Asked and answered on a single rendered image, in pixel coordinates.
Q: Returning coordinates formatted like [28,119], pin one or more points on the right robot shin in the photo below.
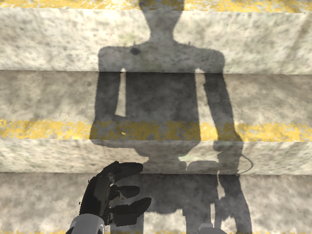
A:
[205,224]

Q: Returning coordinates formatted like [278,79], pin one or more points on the robot left hand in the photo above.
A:
[100,197]

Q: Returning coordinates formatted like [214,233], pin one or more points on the robot left forearm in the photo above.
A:
[86,224]

